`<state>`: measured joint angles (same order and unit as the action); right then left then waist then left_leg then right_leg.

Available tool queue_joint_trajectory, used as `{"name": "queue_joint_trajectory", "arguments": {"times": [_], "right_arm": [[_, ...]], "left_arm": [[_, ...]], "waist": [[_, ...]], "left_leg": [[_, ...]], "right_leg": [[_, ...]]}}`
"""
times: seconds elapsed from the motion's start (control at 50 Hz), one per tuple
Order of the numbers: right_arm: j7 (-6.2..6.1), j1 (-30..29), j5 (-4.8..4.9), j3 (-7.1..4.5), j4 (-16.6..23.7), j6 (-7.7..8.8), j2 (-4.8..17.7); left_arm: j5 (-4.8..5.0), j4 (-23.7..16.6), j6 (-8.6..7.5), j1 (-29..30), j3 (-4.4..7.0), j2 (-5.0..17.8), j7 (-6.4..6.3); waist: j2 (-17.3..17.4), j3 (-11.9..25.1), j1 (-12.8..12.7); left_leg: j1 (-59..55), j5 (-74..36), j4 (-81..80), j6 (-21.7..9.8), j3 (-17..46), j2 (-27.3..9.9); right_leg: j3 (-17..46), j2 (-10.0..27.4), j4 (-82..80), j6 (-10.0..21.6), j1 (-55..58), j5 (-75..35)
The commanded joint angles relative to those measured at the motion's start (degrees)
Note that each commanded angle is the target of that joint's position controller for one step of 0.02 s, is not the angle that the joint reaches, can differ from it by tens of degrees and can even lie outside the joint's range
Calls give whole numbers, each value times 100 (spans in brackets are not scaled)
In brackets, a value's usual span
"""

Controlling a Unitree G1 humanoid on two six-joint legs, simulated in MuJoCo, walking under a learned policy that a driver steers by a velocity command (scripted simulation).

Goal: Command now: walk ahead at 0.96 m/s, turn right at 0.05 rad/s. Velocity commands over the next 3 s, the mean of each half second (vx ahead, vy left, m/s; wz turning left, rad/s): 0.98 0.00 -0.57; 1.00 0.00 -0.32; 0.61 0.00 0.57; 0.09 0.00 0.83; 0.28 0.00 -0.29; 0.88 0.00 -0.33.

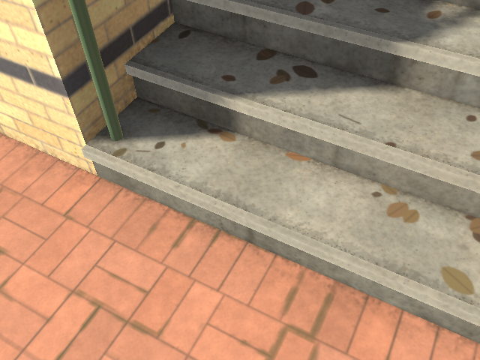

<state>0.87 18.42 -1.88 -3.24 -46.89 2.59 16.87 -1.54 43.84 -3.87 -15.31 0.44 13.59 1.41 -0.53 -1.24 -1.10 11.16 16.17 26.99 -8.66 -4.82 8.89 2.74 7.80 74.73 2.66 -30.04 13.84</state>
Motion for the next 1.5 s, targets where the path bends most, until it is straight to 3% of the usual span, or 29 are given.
{"name": "queue_joint_trajectory", "arguments": {"times": [0.02, 0.16, 0.26, 0.3, 0.32, 0.36, 0.48, 0.6, 0.66, 0.68, 0.7, 0.76, 0.8, 0.86, 0.92, 0.94, 0.96, 0.98, 1.02, 1.06, 1.18, 1.24, 1.26, 1.3, 1.32, 1.34, 1.36, 1.42, 1.5], "right_arm": [[30, 186, 55, -105, 145, 352, 545], [-20, 513, 134, 92, -123, 618, 431], [-425, -141, -60, -106, 47, 330, 1154], [-307, -1059, -135, -51, 201, 250, 795], [-187, -755, -106, 243, 679, 386, -229], [-65, -624, -114, 344, 956, 629, 402], [-9, -1420, -282, 523, 1343, 225, 291], [-206, -1490, -144, 524, 1364, 311, 238], [-303, 85, 0, 292, 929, 513, 498], [-339, 1192, -102, 176, 406, 495, 702], [-203, 1215, -241, 114, 71, 471, 911], [-154, 1440, -491, 124, -316, 421, 60], [-66, 671, -225, 255, -621, 566, -257], [-147, -35, 220, 381, -857, 507, -256], [27, -400, 783, -151, -218, 838, 1868], [52, -436, 733, -361, -76, 836, 2023], [212, -222, 563, -259, 171, 802, 1094], [255, 17, 183, -235, 180, 778, 777], [111, -646, -164, 143, 939, 569, -598], [-77, -1096, -164, 497, 1433, 333, -1469], [-411, -2251, 214, 591, 2300, -95, -1090], [-247, -14, 312, 342, 1396, -225, -271], [356, 215, 196, 596, 1999, -735, -416], [294, 3221, 173, 266, -177, -969, 71], [279, 2419, -26, 131, 334, -977, 1035], [225, 1647, -308, -124, 436, -779, 1145], [319, 601, -77, -97, 353, -512, 853], [514, 247, -163, 598, -761, 46, -1090], [173, 849, -298, 391, -558, 391, -187]], "left_arm": [[47, -146, 215, -56, 111, 483, 104], [145, -411, 26, 1243, 36, 373, 262], [89, 409, 124, -1189, 323, 1224, 155], [168, 933, 189, -2696, 538, 1483, -23], [29, 866, 221, -2037, 548, 1660, -55], [10, 380, 228, -1015, 540, 1279, -93], [119, 334, -131, -441, 497, 1325, -103], [108, 442, -162, -1036, 439, 881, -149], [71, 362, -149, -73, 521, 1233, -163], [95, 12, -241, 995, 428, 839, -192], [154, -314, -380, 677, 182, 73, -281], [88, -1053, -210, 1491, -64, -238, -419], [-104, -2089, -100, 2750, -336, -653, -426], [-83, -2589, -7, 2397, -544, -538, -265], [-7, -1213, 241, -1234, -128, 436, -232], [-221, -936, 283, -1365, 101, 849, -241], [-274, -662, 234, -1477, 405, 1702, -344], [-100, -604, 243, -1314, 505, 1751, -364], [51, -61, -19, -304, 433, 1069, -120], [-117, 841, -138, -663, 210, 141, 3], [111, 1350, -354, 47, -46, -143, 3], [595, 717, -550, 96, 272, 1479, -366], [-799, 1015, -277, 460, 509, 2431, 563], [-1098, 564, -35, 961, 729, 1677, 727], [-730, 842, 107, -1564, 500, 694, 1021], [-251, 563, 176, -1384, 601, 1122, 838], [-5, -36, 145, -336, 527, 932, 551], [-410, -466, 171, 116, 12, -12, -18], [90, -993, 100, 1039, -161, 26, -112]], "waist": [[79, -675, -7], [220, -665, 283], [806, 865, -1153], [-195, 717, -1818], [-1618, 573, -672], [-65, 750, -285], [527, -533, 369], [16, 938, -127], [86, 1571, 989], [542, 1085, 1565], [1263, 833, 740], [330, 950, 680], [673, -706, 89], [612, -616, -783], [1095, 2540, -2220], [616, 3005, -2099], [-1757, 2874, -1621], [-1944, 3581, -1292], [66, 1368, -316], [-311, -275, 123], [-96, -1364, 1004], [-275, 1552, 1657], [-1461, 2530, 2640], [941, 2346, 2278], [1900, 4304, 569], [252, 3231, 848], [66, 1747, 710], [-104, 806, -444], [503, 770, 63]], "left_leg": [[220, -221, -2218, -131, 1299, -1572], [-542, -5090, -2541, 763, -493, -1301], [-1718, -9093, 944, 1032, -663, -1816], [460, -2768, 5592, 799, -545, -800], [3249, 1425, 7492, 990, 219, -169], [3846, 420, 6512, 724, 1349, -760], [1637, -355, 3054, 1215, 516, -1355], [1265, -1026, 1527, 621, -283, -687], [-1165, -2468, -1387, 549, 260, -1059], [-3103, -4443, -1145, 131, 951, -2073], [-4394, -8544, 274, -109, 1845, -3030], [-3806, -3488, -344, -220, 1886, -3240], [-876, -2442, -1867, 82, 1060, -2866], [1581, -4128, -3256, 308, -442, -2087], [864, -11962, -189, -353, -228, -2403], [129, -11791, 1705, -192, 237, -2357], [1495, -5955, 4871, 265, 463, -929], [2200, -1303, 7973, 334, 1464, 64], [4352, -980, 9645, 92, 1666, -349], [6102, 155, 10931, -201, 1364, -448], [5340, 1268, 7785, -8, 410, -656], [-136, -321, 5309, 439, -880, 34], [-274, -1214, 4093, 486, -1, 209], [-1569, -3495, -99, -1, 1129, 310], [-3031, -8735, 1196, -2607, 4721, -1438], [-2317, -6563, 13, -2297, 6068, -1954], [-1233, -4274, 121, -1530, 5107, -1858], [688, -3374, 43, -658, 2594, -887], [1827, -1084, -444, -314, 3148, -661]], "right_leg": [[11, 144, -452, 25, -1002, -427], [-1115, -692, -3367, 344, -299, -2633], [-1338, -1625, -3741, 704, 2112, -1587], [-269, -995, -4170, 1294, 3735, -893], [1721, -310, -3559, 2065, 4740, -1652], [4383, 539, -6415, 2351, 4118, 2284], [1726, -819, -6597, 1632, 304, -1852], [1044, -988, -4571, 580, 3034, -8063], [1461, -1029, -1752, 383, 2636, -6821], [714, -1525, 554, 302, -158, -2182], [273, -1773, 2060, 153, -2740, 1098], [578, -1309, 4579, 534, -4825, 2118], [417, -1169, 4144, 602, -4847, 3106], [-503, -673, 1282, 621, -1855, 2327], [-1022, -1565, -401, 383, 3118, 495], [-26, -1803, -1563, 450, 2895, 1017], [2838, -215, -3732, 1289, 3402, -984], [5204, 616, -5106, 1634, 3835, -1552], [3938, 653, -4880, 1381, 2333, 1056], [1977, 366, -5007, 862, 1675, -285], [-1203, 90, -7425, 145, -531, -2272], [-1506, -72, -6356, 819, -287, -8585], [-640, 1204, -5471, 1358, 310, -11939], [-719, 85, -660, 289, 324, -6336], [458, -1339, 2951, -200, -726, -731], [1649, -1760, 4506, -65, -2214, -895], [1473, -1909, 5176, -37, -3633, -822], [567, -975, 3884, 481, -3805, -646], [31, -1076, 5045, -234, -3618, 859]]}}
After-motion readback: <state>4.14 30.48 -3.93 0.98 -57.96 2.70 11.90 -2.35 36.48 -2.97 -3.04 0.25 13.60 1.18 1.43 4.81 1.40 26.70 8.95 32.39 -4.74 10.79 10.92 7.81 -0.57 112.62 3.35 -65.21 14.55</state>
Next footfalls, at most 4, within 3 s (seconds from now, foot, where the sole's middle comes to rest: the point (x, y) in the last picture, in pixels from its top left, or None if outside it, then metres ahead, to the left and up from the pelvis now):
0.28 right None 0.46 -0.08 -0.77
0.56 left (242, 286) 0.72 0.05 -0.77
0.94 right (358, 216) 0.87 -0.29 -0.61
1.30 left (345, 95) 1.23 -0.28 -0.45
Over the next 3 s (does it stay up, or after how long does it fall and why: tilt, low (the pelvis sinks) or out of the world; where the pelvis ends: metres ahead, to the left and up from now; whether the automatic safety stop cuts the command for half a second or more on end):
stays up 1.44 -0.46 0.47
